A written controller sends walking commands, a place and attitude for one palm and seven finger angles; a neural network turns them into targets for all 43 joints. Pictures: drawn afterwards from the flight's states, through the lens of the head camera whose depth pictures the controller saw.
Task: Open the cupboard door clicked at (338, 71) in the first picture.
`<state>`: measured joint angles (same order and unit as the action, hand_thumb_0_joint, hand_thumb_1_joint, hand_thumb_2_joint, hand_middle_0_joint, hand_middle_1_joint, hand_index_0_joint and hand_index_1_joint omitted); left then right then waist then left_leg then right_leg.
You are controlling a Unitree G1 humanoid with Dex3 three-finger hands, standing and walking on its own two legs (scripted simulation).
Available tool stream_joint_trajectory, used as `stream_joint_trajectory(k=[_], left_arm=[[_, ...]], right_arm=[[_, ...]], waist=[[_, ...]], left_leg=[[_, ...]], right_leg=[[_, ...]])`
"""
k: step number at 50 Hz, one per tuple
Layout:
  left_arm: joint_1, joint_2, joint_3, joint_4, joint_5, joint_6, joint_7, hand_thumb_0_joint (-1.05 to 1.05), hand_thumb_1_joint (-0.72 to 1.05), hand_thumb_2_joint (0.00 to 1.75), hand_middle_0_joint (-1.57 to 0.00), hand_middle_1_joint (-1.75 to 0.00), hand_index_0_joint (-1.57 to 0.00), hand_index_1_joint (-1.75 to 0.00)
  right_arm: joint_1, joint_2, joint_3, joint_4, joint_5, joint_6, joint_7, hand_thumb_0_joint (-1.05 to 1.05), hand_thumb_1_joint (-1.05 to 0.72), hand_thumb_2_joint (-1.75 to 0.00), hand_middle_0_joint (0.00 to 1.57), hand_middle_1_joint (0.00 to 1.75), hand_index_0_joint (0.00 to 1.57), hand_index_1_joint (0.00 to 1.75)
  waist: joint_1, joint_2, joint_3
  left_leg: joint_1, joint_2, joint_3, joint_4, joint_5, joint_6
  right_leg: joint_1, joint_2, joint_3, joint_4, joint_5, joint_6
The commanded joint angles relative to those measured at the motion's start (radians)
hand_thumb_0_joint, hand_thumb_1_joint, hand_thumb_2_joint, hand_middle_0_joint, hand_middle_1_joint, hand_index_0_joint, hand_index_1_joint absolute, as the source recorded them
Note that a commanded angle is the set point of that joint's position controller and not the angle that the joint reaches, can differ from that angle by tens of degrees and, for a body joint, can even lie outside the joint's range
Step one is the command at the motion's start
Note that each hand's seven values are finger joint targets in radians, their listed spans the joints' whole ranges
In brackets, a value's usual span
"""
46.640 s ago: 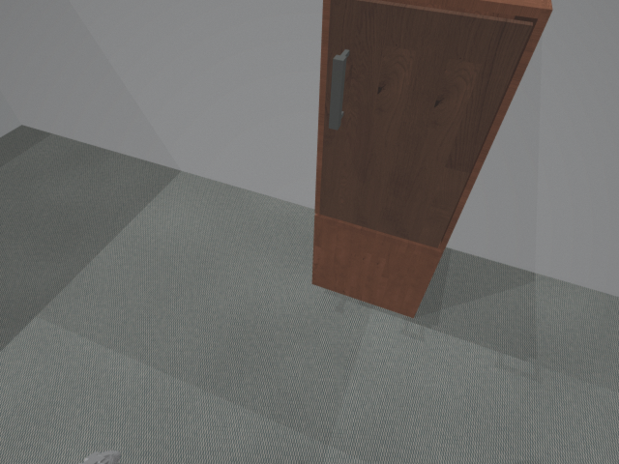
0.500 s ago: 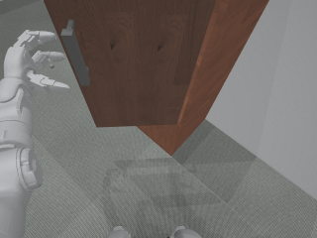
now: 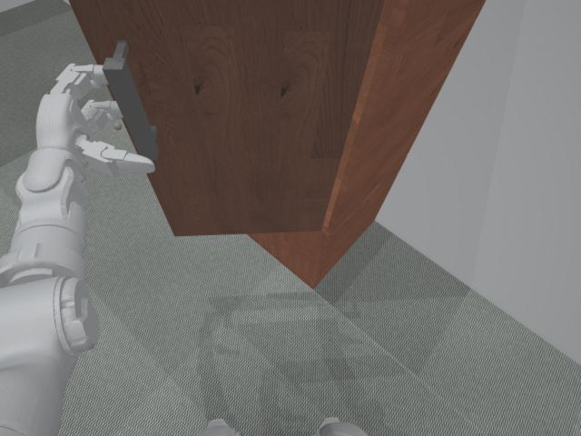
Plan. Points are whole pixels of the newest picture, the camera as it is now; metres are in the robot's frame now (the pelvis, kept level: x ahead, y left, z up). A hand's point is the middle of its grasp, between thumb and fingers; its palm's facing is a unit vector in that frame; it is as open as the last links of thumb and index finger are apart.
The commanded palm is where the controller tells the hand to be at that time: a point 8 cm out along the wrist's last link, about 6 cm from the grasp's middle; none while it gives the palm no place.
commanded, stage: slide the fingers in behind the handle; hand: left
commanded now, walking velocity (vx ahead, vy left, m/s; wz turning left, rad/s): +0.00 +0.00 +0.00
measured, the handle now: (137, 105) +0.55 +0.18 +0.12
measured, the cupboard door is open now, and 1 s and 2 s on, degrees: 45 45 44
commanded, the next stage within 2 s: close the thumb around the handle in 1.00 s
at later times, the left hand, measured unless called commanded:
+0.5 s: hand (130, 126) +0.50 +0.18 +0.12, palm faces +0.01 -1.00 +0.01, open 14.0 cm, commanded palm +0.48 +0.22 +0.12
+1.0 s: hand (141, 128) +0.49 +0.17 +0.12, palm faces +0.02 -1.00 +0.00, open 14.0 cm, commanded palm +0.47 +0.21 +0.12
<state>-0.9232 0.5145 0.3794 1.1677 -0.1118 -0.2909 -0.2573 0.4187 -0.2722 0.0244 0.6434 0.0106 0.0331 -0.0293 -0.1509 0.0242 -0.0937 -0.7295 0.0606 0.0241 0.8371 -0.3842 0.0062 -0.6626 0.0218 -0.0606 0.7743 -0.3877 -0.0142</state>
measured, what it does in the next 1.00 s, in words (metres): stands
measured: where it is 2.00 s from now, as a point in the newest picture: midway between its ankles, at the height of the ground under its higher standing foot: outside the picture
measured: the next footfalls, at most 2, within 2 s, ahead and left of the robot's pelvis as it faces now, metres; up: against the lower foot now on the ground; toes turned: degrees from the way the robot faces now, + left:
none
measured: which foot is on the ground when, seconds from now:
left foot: down 0.00-1.00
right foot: down 0.00-1.00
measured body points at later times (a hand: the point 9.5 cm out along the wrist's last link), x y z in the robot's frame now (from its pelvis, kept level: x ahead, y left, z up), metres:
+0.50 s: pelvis +0.00 +0.00 +0.00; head +0.10 +0.01 +0.44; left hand +0.50 +0.24 +0.12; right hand +0.00 -0.27 -0.11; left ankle +0.01 +0.11 -0.70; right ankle -0.01 -0.11 -0.70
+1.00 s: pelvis +0.00 +0.00 +0.00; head +0.08 +0.00 +0.44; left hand +0.49 +0.22 +0.13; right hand +0.01 -0.26 -0.12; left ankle +0.01 +0.11 -0.70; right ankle -0.01 -0.11 -0.70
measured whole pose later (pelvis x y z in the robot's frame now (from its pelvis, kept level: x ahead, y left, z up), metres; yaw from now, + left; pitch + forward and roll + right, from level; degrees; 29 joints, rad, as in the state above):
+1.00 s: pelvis +0.00 +0.00 +0.00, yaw +0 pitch +15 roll -2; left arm -0.89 0.42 0.34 1.13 -0.11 -0.32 -0.18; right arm 0.41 -0.26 0.02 0.65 0.01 0.03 -0.01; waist -0.14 0.03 -0.10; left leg -0.70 0.06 0.04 0.82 -0.38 0.01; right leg -0.64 0.02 -0.05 0.77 -0.39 -0.01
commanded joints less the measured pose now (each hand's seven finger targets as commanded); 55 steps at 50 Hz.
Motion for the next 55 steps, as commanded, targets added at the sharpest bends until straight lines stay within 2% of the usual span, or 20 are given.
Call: stream_joint_trajectory(k=[1, 3, 5, 9, 13, 15, 18, 21, 23, 25, 26, 29, 30, 33, 39, 43, 49, 52, 54, 55], left_arm=[[-0.478, 0.233, 0.018, -0.219, -0.007, -0.074, 0.014, 0.00, -0.50, 0.30, -0.30, -1.20, -0.30, -1.20], [-0.489, 0.194, -0.005, -0.221, -0.014, -0.073, 0.012, 0.00, -0.50, 0.30, -0.30, -1.20, -0.30, -1.20], [-0.499, 0.251, 0.032, -0.202, -0.009, -0.068, 0.017, 0.00, -0.50, 0.30, -0.30, -1.20, -0.30, -1.20], [-0.515, 0.208, -0.007, -0.213, -0.005, -0.070, 0.013, 0.00, -0.50, 0.30, -0.30, -1.20, -0.30, -1.20], [-0.483, 0.199, -0.003, -0.190, -0.020, -0.067, 0.007, 0.00, -0.50, 0.30, -0.30, -1.20, -0.30, -1.20], [-0.504, 0.180, -0.019, -0.207, -0.020, -0.067, 0.005, 0.00, -0.50, 0.30, -0.30, -1.20, -0.30, -1.20], [-0.517, 0.148, -0.040, -0.200, -0.027, -0.066, 0.008, 0.00, -0.50, 0.30, -0.30, -1.20, -0.30, -1.20], [-0.508, 0.165, -0.024, -0.230, -0.020, -0.071, 0.018, 0.00, -0.50, 0.30, -0.30, -1.20, -0.30, -1.20], [-0.514, 0.120, -0.050, -0.236, -0.025, -0.076, 0.022, 0.00, -0.50, 0.30, -0.30, -1.20, -0.30, -1.20], [-0.480, 0.149, -0.018, -0.217, -0.025, -0.073, 0.033, 0.00, -0.50, 0.30, -0.30, -1.20, -0.30, -1.20], [-0.496, 0.139, -0.030, -0.217, -0.025, -0.071, 0.037, 0.00, -0.50, 0.30, -0.30, -1.20, -0.30, -1.20], [-0.506, 0.151, -0.017, -0.272, -0.008, -0.091, 0.062, 0.00, -0.50, 0.30, -0.30, -1.20, -0.30, -1.20], [-0.499, 0.107, -0.048, -0.266, -0.005, -0.092, 0.065, 0.00, -0.50, 0.30, -0.30, -1.20, -0.30, -1.20], [-0.474, 0.154, 0.000, -0.251, -0.006, -0.095, 0.078, 0.00, -0.50, 0.30, -0.30, -1.20, -0.30, -1.20], [-0.441, 0.184, 0.025, -0.264, 0.002, -0.097, 0.086, 0.00, -0.50, 0.30, -0.30, -1.20, -0.30, -1.20], [-0.439, 0.119, -0.020, -0.257, -0.010, -0.100, 0.079, 0.00, -0.50, 0.30, -0.30, -1.20, -0.30, -1.20], [-0.435, 0.118, -0.015, -0.242, -0.011, -0.096, 0.082, 0.00, -0.50, 0.30, -0.30, -1.20, -0.30, -1.20], [-0.487, 0.126, -0.021, -0.208, -0.008, -0.088, 0.086, 0.00, -0.50, 0.30, -0.30, -1.20, -0.30, -1.20], [-0.507, 0.158, -0.007, -0.241, 0.002, -0.103, 0.091, 0.00, -0.50, 0.30, -0.30, -1.20, -0.30, -1.20], [-0.513, 0.113, -0.040, -0.251, 0.001, -0.107, 0.090, 0.00, -0.50, 0.30, -0.30, -1.20, -0.30, -1.20]], right_arm=[[0.139, -0.175, -0.062, -0.055, 0.001, -0.016, -0.004, 0.00, -0.90, -0.90, 0.20, 0.30, 0.20, 0.30], [0.135, -0.170, -0.059, -0.057, 0.001, -0.017, -0.004, 0.00, -0.90, -0.90, 0.20, 0.30, 0.20, 0.30], [0.136, -0.176, -0.058, -0.053, 0.002, -0.016, -0.007, 0.00, -0.90, -0.90, 0.20, 0.30, 0.20, 0.30], [0.132, -0.168, -0.056, -0.054, 0.002, -0.019, -0.006, 0.00, -0.90, -0.90, 0.20, 0.30, 0.20, 0.30], [0.135, -0.171, -0.057, -0.056, 0.002, -0.020, -0.008, 0.00, -0.90, -0.90, 0.20, 0.30, 0.20, 0.30], [0.130, -0.168, -0.060, -0.050, 0.003, -0.022, -0.006, 0.00, -0.90, -0.90, 0.20, 0.30, 0.20, 0.30], [0.137, -0.167, -0.058, -0.045, 0.001, -0.023, -0.006, 0.00, -0.90, -0.90, 0.20, 0.30, 0.20, 0.30], [0.138, -0.168, -0.064, -0.043, -0.001, -0.024, -0.002, 0.00, -0.90, -0.90, 0.20, 0.30, 0.20, 0.30], [0.141, -0.162, -0.063, -0.040, -0.003, -0.025, 0.001, 0.00, -0.90, -0.90, 0.20, 0.30, 0.20, 0.30], [0.136, -0.168, -0.065, -0.041, -0.002, -0.023, 0.003, 0.00, -0.90, -0.90, 0.20, 0.30, 0.20, 0.30], [0.134, -0.167, -0.064, -0.040, -0.001, -0.023, 0.002, 0.00, -0.90, -0.90, 0.20, 0.30, 0.20, 0.30], [0.136, -0.162, -0.067, -0.043, -0.006, -0.025, 0.007, 0.00, -0.90, -0.90, 0.20, 0.30, 0.20, 0.30], [0.132, -0.156, -0.066, -0.042, -0.006, -0.027, 0.011, 0.00, -0.90, -0.90, 0.20, 0.30, 0.20, 0.30], [0.139, -0.164, -0.068, -0.044, -0.008, -0.025, 0.012, 0.00, -0.90, -0.90, 0.20, 0.30, 0.20, 0.30], [0.124, -0.161, -0.064, -0.061, -0.005, -0.020, 0.010, 0.00, -0.90, -0.90, 0.20, 0.30, 0.20, 0.30], [0.122, -0.156, -0.065, -0.060, -0.003, -0.021, 0.011, 0.00, -0.90, -0.90, 0.20, 0.30, 0.20, 0.30], [0.117, -0.158, -0.069, -0.052, -0.001, -0.022, 0.008, 0.00, -0.90, -0.90, 0.20, 0.30, 0.20, 0.30], [0.116, -0.162, -0.066, -0.041, 0.000, -0.025, 0.004, 0.00, -0.90, -0.90, 0.20, 0.30, 0.20, 0.30], [0.115, -0.163, -0.066, -0.046, -0.001, -0.027, 0.000, 0.00, -0.90, -0.90, 0.20, 0.30, 0.20, 0.30], [0.111, -0.156, -0.066, -0.046, -0.001, -0.031, 0.003, 0.00, -0.90, -0.90, 0.20, 0.30, 0.20, 0.30]], waist=[[-0.017, 0.067, -0.399], [-0.022, 0.090, -0.391], [-0.019, 0.066, -0.395], [-0.027, 0.095, -0.406], [-0.027, 0.050, -0.397], [-0.030, 0.088, -0.405], [-0.040, 0.065, -0.381], [-0.025, 0.096, -0.426], [-0.031, 0.102, -0.415], [-0.017, 0.079, -0.414], [-0.028, 0.058, -0.393], [-0.005, 0.122, -0.455], [-0.015, 0.122, -0.441], [-0.001, 0.073, -0.433], [0.014, 0.061, -0.425], [-0.003, 0.044, -0.390], [0.002, 0.046, -0.391], [-0.019, 0.019, -0.339], [-0.012, 0.049, -0.388], [-0.016, 0.079, -0.404]], left_leg=[[0.342, -0.040, -0.054, -0.062, 0.359, 0.030], [0.347, -0.044, -0.047, -0.058, 0.366, 0.033], [0.320, -0.044, -0.046, -0.057, 0.346, 0.034], [0.328, -0.049, -0.041, -0.055, 0.355, 0.034], [0.306, -0.050, -0.040, -0.055, 0.341, 0.039], [0.323, -0.049, -0.037, -0.054, 0.338, 0.035], [0.320, -0.050, -0.044, -0.058, 0.332, 0.038], [0.346, -0.048, -0.046, -0.053, 0.360, 0.033], [0.360, -0.049, -0.048, -0.052, 0.377, 0.033], [0.342, -0.048, -0.047, -0.055, 0.360, 0.031], [0.329, -0.048, -0.047, -0.060, 0.346, 0.032], [0.378, -0.050, -0.050, -0.054, 0.397, 0.027], [0.388, -0.047, -0.052, -0.054, 0.402, 0.024], [0.363, -0.047, -0.051, -0.057, 0.404, 0.026], [0.329, -0.052, -0.036, -0.069, 0.391, 0.028], [0.337, -0.050, -0.034, -0.072, 0.372, 0.029], [0.344, -0.050, -0.038, -0.074, 0.353, 0.027], [0.292, -0.052, -0.036, -0.080, 0.272, 0.031], [0.311, -0.054, -0.040, -0.077, 0.292, 0.031], [0.337, -0.055, -0.041, -0.073, 0.312, 0.028]], right_leg=[[0.095, 0.030, 0.032, -0.075, 0.367, 0.002], [0.092, 0.029, 0.033, -0.074, 0.383, 0.000], [0.108, 0.027, 0.041, -0.075, 0.383, 0.004], [0.112, 0.025, 0.043, -0.073, 0.404, 0.006], [0.130, 0.026, 0.044, -0.079, 0.402, 0.004], [0.110, 0.024, 0.045, -0.080, 0.395, 0.006], [0.100, 0.026, 0.038, -0.083, 0.381, 0.004], [0.103, 0.026, 0.039, -0.076, 0.396, 0.003], [0.091, 0.028, 0.032, -0.074, 0.399, -0.001], [0.102, 0.028, 0.035, -0.076, 0.389, 0.001], [0.100, 0.027, 0.034, -0.080, 0.383, 0.003], [0.103, 0.027, 0.033, -0.064, 0.407, -0.002], [0.083, 0.028, 0.026, -0.064, 0.399, -0.002], [0.116, 0.031, 0.026, -0.061, 0.410, -0.004], [0.160, 0.027, 0.037, -0.063, 0.438, 0.000], [0.141, 0.030, 0.033, -0.073, 0.417, -0.001], [0.124, 0.027, 0.033, -0.077, 0.392, -0.001], [0.109, 0.024, 0.040, -0.090, 0.337, 0.004], [0.123, 0.021, 0.044, -0.080, 0.349, 0.001], [0.111, 0.022, 0.042, -0.078, 0.358, 0.001]])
